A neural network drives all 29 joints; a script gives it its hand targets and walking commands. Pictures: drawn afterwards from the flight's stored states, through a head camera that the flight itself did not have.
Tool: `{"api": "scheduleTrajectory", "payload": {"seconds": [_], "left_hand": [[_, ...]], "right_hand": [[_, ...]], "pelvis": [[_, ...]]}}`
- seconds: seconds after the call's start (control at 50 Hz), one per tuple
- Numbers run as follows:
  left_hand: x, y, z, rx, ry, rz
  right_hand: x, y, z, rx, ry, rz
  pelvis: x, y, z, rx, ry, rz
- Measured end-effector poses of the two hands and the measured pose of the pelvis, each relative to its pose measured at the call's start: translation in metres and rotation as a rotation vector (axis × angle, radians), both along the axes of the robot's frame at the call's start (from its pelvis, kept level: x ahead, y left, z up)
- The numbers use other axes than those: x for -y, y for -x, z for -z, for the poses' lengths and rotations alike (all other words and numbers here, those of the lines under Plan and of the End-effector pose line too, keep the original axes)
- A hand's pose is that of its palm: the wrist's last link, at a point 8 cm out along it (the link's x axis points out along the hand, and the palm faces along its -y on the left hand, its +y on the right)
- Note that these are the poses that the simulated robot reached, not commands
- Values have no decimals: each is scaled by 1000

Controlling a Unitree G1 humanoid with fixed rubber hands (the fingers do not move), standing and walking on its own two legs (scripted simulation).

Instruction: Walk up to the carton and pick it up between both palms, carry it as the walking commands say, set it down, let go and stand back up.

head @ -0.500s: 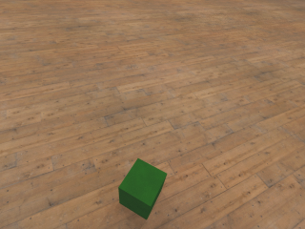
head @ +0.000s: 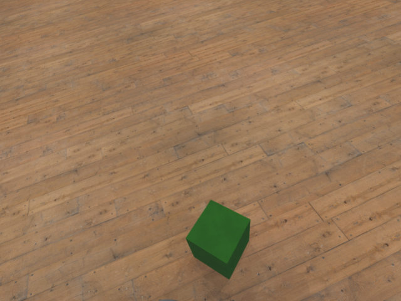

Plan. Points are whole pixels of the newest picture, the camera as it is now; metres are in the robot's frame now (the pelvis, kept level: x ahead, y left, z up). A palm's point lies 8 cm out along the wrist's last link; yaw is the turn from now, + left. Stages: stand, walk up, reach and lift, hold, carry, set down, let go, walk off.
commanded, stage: walk up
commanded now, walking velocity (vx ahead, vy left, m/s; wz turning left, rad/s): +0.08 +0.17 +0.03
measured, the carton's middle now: (220, 239) +0.49 +0.02 -0.66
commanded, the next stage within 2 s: none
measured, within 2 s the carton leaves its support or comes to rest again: neither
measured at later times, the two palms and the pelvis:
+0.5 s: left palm out of the picture +0.01 +0.32 -0.17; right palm out of the picture -0.03 -0.14 -0.12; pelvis +0.00 +0.08 -0.01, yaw +0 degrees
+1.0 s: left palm out of the picture +0.09 +0.26 -0.14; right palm out of the picture +0.08 -0.19 -0.16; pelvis +0.07 +0.04 +0.00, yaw +0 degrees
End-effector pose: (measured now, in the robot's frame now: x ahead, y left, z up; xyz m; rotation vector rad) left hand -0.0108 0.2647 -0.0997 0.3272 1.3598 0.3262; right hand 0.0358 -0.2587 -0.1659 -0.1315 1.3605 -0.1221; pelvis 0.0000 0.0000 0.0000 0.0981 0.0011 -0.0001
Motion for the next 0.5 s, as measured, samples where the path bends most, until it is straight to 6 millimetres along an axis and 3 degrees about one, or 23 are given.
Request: {"api": "scheduleTrajectory", "payload": {"seconds": [0.08,0.16,0.26,0.3,0.38,0.5], "left_hand": [[-16,23,6,-11,17,-23],[-36,39,19,-19,58,-41],[-66,46,52,-38,134,-51],[-65,39,58,-47,184,-38],[-60,1,59,15,273,-7],[-52,-16,71,-21,295,-5]], "right_hand": [[-16,-14,-5,49,5,-42],[-45,-21,-15,88,7,-71],[-80,-6,-17,114,66,-52],[-89,13,-27,93,83,-27],[-98,52,-45,8,113,7],[-119,64,-41,-39,97,24]], "pelvis": [[-13,9,2,-9,12,-12],[-32,14,4,-19,25,-13],[-65,17,17,-11,83,-12],[-72,14,13,-2,88,4],[-81,6,1,12,122,-12],[-84,-1,6,21,111,-5]]}}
